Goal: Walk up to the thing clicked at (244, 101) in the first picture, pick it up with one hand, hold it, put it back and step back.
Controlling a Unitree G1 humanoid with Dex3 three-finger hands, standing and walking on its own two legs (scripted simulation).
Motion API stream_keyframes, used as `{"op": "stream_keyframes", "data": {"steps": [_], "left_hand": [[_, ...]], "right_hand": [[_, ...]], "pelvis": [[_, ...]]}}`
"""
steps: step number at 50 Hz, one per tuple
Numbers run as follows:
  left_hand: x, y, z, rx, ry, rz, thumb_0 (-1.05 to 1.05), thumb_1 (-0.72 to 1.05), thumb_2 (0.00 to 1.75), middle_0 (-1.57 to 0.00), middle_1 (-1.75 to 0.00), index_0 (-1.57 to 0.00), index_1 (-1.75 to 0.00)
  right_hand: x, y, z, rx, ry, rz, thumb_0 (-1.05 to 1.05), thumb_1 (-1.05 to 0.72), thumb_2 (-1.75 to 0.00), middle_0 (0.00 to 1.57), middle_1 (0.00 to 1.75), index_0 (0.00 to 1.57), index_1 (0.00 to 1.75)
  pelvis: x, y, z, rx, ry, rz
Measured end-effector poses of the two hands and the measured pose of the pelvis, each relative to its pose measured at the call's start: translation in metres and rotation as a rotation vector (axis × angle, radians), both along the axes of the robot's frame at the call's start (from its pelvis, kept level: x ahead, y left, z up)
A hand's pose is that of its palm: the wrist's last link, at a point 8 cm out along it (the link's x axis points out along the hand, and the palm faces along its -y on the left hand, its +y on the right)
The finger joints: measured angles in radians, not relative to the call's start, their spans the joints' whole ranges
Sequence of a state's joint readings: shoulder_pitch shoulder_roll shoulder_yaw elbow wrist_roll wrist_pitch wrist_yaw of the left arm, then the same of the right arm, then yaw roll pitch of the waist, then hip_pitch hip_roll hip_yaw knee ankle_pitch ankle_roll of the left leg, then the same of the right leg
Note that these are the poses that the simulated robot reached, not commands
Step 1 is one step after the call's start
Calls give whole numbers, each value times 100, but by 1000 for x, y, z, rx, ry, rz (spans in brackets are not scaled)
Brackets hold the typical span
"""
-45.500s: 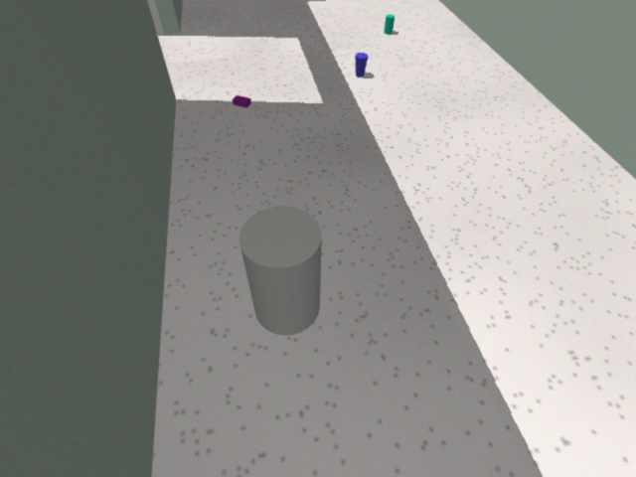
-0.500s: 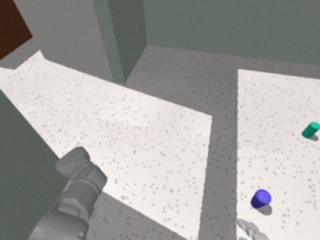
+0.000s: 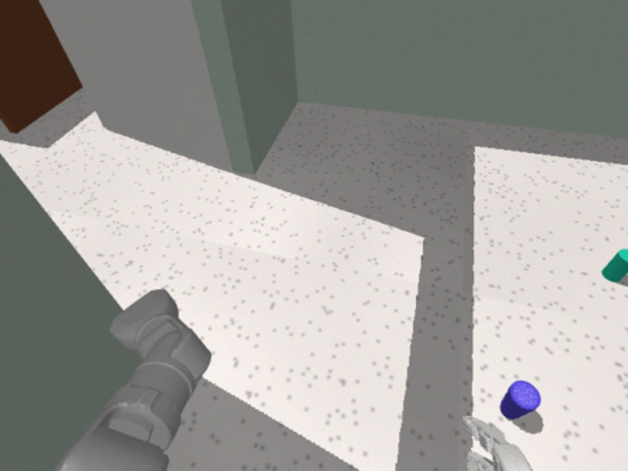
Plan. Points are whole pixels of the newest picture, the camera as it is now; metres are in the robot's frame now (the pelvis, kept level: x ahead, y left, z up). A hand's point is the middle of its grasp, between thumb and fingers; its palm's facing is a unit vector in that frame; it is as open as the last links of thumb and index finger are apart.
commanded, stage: hold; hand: left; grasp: from above
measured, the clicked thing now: (173, 352) +0.31 +0.24 -0.07
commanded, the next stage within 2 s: crouch in 0.46 s
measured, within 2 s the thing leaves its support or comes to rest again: neither
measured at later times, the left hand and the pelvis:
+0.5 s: hand (168, 359) +0.28 +0.23 -0.04, palm faces -0.29 -0.35 -0.89, open 11.6 cm; pelvis -0.01 +0.00 +0.00, yaw +0 degrees
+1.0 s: hand (180, 385) +0.28 +0.23 -0.13, palm faces -0.39 -0.30 -0.87, open 11.4 cm; pelvis -0.02 +0.00 -0.02, yaw +0 degrees
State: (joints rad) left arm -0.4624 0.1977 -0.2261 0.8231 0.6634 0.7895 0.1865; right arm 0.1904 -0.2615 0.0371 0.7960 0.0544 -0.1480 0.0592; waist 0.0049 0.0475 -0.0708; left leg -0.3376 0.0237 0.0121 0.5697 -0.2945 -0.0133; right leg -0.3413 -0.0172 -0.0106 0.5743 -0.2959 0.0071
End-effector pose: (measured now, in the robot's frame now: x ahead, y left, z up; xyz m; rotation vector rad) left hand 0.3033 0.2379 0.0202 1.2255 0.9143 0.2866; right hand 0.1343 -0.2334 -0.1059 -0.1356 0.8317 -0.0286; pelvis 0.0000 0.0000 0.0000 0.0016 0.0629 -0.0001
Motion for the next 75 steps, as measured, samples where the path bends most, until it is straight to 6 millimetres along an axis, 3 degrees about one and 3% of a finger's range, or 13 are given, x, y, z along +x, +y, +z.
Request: {"op": "stream_keyframes", "data": {"steps": [17,35,42,48,53,60,68,75], "left_hand": [[-19,-2,0,-10,7,-16,-2,-14,35,-64,-41,-66,-43],[-18,-4,-6,17,9,-26,-1,-13,27,-67,-38,-69,-41],[-23,-3,-36,18,70,-26,0,-11,18,-71,-34,-73,-37],[-23,-2,-74,28,115,-45,-1,-9,13,-72,-31,-74,-34],[-9,4,-114,69,90,-67,-1,-8,11,-73,-30,-75,-33],[17,6,-192,89,21,-66,-1,-9,14,-73,-29,-75,-32],[37,8,-281,66,-3,6,-1,-14,25,-72,-31,-74,-34],[50,17,-341,31,-12,4,-2,-16,28,-72,-31,-75,-34]], "right_hand": [[13,11,9,2,-71,27,1,-92,-90,20,30,20,30],[8,12,6,-5,-58,22,1,-90,-90,20,30,20,30],[-3,6,2,-27,-31,14,1,-88,-89,20,30,20,30],[-29,-6,-9,-67,53,-14,1,-88,-89,20,30,20,30],[-61,-22,-37,-120,146,-35,1,-88,-89,21,30,20,30],[-110,-37,-108,-160,283,-73,1,-89,-89,20,30,20,30],[-152,-23,-198,-122,402,-77,1,-89,-89,20,30,20,30],[-174,-8,-262,-77,449,-83,1,-90,-89,20,30,20,30]], "pelvis": [[-9,2,0,-1,-19,4],[-10,3,-1,-2,-11,3],[-12,3,-4,-2,13,4],[-16,2,-14,-6,70,4],[-26,2,-42,-13,176,-2],[-46,5,-113,-30,344,-10],[-70,7,-190,-42,482,-20],[-83,7,-246,-57,536,-26]]}}
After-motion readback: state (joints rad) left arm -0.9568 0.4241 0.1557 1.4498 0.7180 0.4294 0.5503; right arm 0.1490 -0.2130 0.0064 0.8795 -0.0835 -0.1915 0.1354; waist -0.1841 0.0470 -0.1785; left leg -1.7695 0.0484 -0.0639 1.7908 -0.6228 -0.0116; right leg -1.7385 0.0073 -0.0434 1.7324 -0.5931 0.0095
